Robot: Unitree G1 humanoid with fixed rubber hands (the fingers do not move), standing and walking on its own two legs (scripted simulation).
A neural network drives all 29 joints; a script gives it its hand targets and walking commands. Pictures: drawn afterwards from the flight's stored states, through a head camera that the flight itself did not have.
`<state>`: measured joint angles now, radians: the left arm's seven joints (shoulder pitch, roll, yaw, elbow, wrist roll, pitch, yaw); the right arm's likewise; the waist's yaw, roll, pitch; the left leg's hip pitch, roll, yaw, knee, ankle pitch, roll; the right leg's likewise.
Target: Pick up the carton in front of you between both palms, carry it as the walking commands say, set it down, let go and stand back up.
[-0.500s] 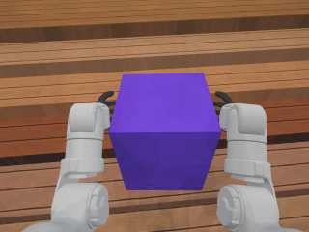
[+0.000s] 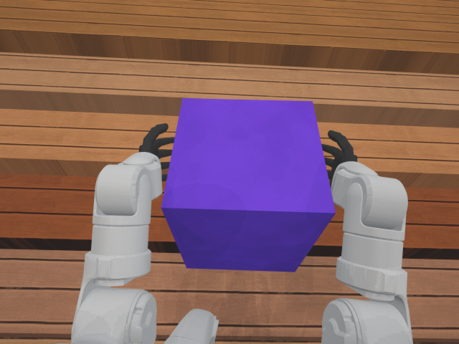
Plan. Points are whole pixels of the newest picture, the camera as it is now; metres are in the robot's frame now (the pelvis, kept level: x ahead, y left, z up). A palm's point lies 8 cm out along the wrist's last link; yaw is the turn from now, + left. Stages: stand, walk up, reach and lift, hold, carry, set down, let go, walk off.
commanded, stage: carry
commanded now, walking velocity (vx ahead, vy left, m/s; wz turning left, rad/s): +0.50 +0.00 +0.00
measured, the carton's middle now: (243, 192) +0.37 +0.04 +0.05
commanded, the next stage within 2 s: none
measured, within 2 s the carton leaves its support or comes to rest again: neither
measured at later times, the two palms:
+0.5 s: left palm out of the picture +0.65 +0.22 +0.24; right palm (330, 32) +0.60 -0.07 +0.24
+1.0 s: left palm out of the picture +0.94 +0.22 +0.33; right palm out of the picture +0.96 -0.08 +0.33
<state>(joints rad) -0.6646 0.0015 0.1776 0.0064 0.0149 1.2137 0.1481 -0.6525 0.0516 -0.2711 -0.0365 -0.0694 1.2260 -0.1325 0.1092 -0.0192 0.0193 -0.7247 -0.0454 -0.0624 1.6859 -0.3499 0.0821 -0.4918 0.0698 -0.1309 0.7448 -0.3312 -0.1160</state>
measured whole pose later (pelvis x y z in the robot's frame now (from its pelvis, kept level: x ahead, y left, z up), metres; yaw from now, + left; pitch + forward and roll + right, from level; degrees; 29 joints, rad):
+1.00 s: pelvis +0.57 +0.05 +0.17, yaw -1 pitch +4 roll -3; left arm -0.89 0.01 0.20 0.27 0.06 1.30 0.14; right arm -0.85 -0.04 -0.35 0.18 -0.07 1.34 -0.11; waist 0.10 0.03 -0.03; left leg -0.34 0.05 -0.08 1.29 -0.26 0.01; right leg -0.71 -0.01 -0.18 0.95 -0.30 -0.11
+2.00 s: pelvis +0.91 +0.07 +0.35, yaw -1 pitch +1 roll +0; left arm -0.79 0.00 0.29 0.35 0.10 1.29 0.10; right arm -0.80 -0.01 -0.26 0.35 -0.09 1.30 -0.13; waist -0.01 0.03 -0.12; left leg -0.29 0.04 0.10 0.55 -0.28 0.01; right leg -0.34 0.02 -0.09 0.52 -0.21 -0.06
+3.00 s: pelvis +1.19 +0.13 +0.41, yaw -1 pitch +5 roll +2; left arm -0.83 0.02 0.33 0.13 0.06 1.33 0.13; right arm -0.79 0.02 -0.21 0.13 -0.04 1.29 -0.16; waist -0.12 -0.04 0.01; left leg -0.56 -0.03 0.16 0.92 -0.45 0.10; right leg -0.55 0.01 0.14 1.56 -0.29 -0.05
